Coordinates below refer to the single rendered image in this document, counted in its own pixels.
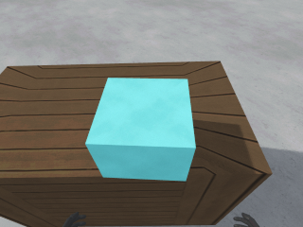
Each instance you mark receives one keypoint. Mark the pedestal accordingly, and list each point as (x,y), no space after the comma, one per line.
(47,173)

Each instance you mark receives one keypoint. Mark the robot right hand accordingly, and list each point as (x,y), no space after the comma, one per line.
(246,219)

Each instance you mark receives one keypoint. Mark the carton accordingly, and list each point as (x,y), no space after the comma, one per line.
(143,129)

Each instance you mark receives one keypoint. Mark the robot left hand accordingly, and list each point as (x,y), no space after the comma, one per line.
(73,218)

